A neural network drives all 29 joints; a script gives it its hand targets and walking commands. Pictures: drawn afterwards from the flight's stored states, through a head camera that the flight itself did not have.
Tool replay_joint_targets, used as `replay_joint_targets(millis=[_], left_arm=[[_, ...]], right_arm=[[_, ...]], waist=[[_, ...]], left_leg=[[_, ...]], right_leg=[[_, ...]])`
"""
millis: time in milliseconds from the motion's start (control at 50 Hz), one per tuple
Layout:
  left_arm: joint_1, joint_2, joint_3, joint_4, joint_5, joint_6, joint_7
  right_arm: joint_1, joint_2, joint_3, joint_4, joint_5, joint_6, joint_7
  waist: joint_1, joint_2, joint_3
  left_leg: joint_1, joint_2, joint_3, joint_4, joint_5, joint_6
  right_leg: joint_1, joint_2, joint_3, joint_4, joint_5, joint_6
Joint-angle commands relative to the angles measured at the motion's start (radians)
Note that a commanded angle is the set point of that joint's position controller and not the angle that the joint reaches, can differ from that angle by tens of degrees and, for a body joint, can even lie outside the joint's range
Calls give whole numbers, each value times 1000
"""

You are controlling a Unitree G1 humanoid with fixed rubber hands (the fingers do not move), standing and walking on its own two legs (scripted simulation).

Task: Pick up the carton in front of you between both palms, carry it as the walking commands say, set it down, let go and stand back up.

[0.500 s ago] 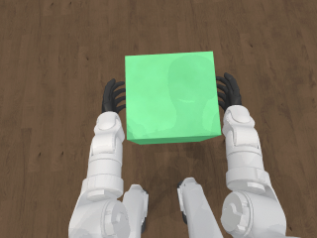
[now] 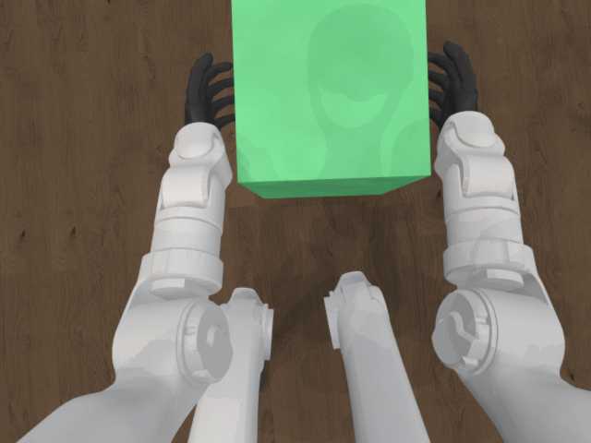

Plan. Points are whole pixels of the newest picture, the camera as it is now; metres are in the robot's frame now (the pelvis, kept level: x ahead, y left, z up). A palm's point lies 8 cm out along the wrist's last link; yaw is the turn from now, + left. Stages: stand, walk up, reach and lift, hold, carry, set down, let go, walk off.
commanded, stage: set down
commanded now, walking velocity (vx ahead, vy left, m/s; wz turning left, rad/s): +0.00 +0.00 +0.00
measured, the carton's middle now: (324, 120) +0.52 -0.08 -0.19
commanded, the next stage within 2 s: none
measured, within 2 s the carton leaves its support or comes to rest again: rests again in 0.92 s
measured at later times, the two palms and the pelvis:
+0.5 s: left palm (243, 129) +0.55 +0.04 -0.26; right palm (427, 126) +0.51 -0.25 -0.26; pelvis -0.01 +0.00 -0.10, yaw +1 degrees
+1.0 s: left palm (243, 136) +0.55 +0.05 -0.31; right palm (417, 136) +0.51 -0.25 -0.30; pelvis -0.01 +0.01 -0.14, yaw +2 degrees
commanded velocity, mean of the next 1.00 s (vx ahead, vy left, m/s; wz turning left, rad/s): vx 0.00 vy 0.00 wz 0.00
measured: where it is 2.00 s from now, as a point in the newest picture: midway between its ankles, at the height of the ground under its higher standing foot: (304, 355)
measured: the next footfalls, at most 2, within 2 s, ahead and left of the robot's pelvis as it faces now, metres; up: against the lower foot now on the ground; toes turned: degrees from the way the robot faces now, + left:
none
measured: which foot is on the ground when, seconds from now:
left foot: down 0.00-1.00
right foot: down 0.00-1.00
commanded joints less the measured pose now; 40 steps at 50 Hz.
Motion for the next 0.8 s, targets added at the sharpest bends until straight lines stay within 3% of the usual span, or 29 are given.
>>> replay_joint_targets(millis=[0,200,500,580,680,780], left_arm=[[-725,-877,-495,0,-119,-34,-199],[-870,-787,-466,34,-142,-39,-169],[-1077,-655,-512,67,-257,-58,-162],[-1104,-660,-548,59,-282,-69,-169],[-1103,-686,-599,38,-324,-83,-168],[-1053,-692,-570,94,-307,-84,-175]], right_arm=[[-599,898,471,25,137,-18,248],[-739,798,437,49,158,-22,255],[-949,660,485,55,260,-39,248],[-975,639,489,34,291,-55,257],[-953,642,487,31,321,-59,259],[-900,634,440,101,289,-59,284]], waist=[[-60,-43,-1085],[-79,-41,-1048],[-97,-62,-991],[-129,2,-945],[-150,17,-992],[-160,54,-856]], left_leg=[[372,-80,125,-80,244,8],[308,-80,142,63,218,15],[212,-62,163,279,209,33],[225,-59,163,325,268,33],[181,-65,165,357,313,36],[193,-64,145,364,307,43]], right_leg=[[733,54,-132,-84,386,23],[619,42,-148,50,355,26],[617,13,-141,246,406,17],[569,14,-125,281,474,0],[674,10,-109,331,620,-10],[498,7,-123,337,511,-15]])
